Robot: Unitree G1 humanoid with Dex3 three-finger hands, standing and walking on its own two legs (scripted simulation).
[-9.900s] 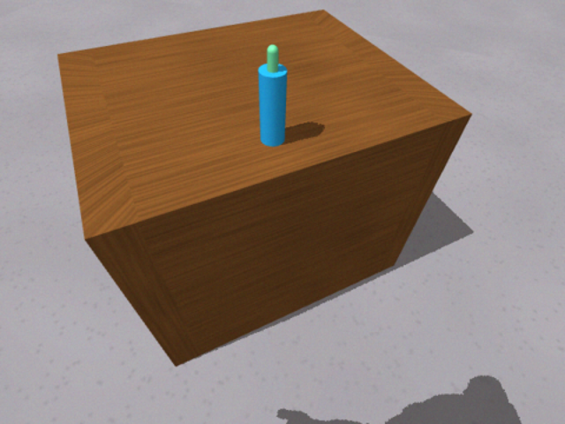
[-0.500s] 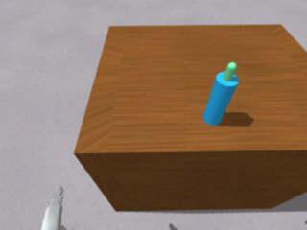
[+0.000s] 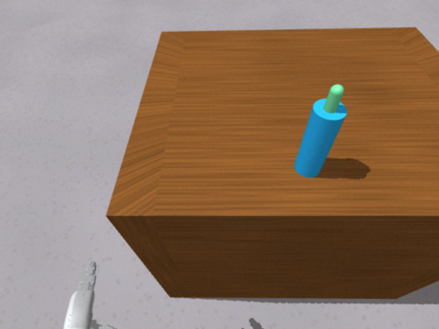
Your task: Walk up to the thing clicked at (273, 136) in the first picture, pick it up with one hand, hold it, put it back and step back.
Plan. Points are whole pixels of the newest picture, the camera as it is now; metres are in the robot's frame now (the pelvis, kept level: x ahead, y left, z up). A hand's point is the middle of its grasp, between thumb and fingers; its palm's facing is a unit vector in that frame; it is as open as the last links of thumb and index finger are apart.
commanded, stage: go down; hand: right
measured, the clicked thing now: (320, 133) +0.45 -0.17 +0.10
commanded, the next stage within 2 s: approach in 0.60 s
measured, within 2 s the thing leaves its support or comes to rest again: neither
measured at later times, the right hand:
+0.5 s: hand out of the picture +0.38 -0.36 +0.17, palm faces +0.11 +0.99 +0.01, open 17.4 cm
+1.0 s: hand out of the picture +0.38 -0.34 +0.15, palm faces +0.07 +1.00 +0.01, open 17.4 cm
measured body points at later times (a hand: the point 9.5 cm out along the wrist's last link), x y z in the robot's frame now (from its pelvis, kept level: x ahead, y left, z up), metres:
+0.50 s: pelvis +0.00 +0.00 +0.00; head +0.04 -0.02 +0.45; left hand +0.15 +0.26 -0.07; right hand +0.37 -0.42 +0.17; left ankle +0.00 +0.14 -0.73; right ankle -0.01 -0.12 -0.73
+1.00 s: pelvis +0.00 +0.00 +0.00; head +0.04 -0.01 +0.44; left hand +0.15 +0.26 -0.07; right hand +0.38 -0.39 +0.15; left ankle +0.00 +0.14 -0.73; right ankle -0.01 -0.12 -0.73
